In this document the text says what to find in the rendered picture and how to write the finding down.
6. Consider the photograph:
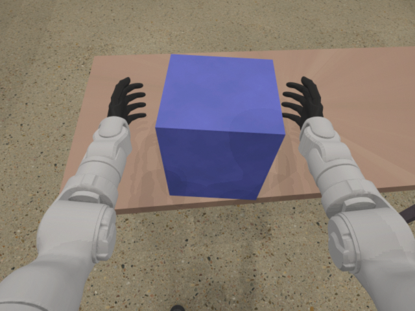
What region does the robot left forearm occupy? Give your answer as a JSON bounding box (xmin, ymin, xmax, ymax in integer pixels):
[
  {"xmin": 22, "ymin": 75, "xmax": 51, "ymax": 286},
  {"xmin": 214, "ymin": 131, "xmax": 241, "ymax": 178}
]
[{"xmin": 36, "ymin": 116, "xmax": 132, "ymax": 254}]

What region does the robot right hand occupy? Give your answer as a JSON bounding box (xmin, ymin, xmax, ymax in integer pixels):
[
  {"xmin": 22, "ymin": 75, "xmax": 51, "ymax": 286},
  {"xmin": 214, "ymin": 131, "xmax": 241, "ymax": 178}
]
[{"xmin": 281, "ymin": 76, "xmax": 324, "ymax": 130}]

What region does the left robot upper arm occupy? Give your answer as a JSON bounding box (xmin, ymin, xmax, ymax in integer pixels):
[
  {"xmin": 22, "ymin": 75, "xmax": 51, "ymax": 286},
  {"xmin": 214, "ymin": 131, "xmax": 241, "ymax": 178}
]
[{"xmin": 0, "ymin": 200, "xmax": 117, "ymax": 311}]

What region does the carton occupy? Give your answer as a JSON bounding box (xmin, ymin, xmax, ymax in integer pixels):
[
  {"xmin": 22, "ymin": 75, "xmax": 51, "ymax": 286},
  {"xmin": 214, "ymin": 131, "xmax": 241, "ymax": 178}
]
[{"xmin": 155, "ymin": 54, "xmax": 285, "ymax": 200}]

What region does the robot left hand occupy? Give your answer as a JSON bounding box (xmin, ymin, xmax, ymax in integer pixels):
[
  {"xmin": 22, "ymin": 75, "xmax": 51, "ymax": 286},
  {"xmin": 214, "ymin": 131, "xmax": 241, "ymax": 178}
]
[{"xmin": 107, "ymin": 77, "xmax": 147, "ymax": 125}]

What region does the table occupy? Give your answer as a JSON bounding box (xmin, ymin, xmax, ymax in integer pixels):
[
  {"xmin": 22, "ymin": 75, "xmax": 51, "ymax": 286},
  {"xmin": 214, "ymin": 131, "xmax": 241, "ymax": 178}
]
[{"xmin": 59, "ymin": 46, "xmax": 415, "ymax": 224}]

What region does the robot right forearm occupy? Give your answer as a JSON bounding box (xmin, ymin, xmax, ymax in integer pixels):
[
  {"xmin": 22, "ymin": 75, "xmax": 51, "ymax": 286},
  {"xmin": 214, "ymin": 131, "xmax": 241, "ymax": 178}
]
[{"xmin": 298, "ymin": 117, "xmax": 415, "ymax": 248}]

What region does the right robot upper arm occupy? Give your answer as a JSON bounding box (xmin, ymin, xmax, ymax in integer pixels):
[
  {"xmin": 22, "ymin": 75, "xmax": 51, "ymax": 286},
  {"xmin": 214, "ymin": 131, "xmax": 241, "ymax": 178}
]
[{"xmin": 327, "ymin": 207, "xmax": 415, "ymax": 311}]

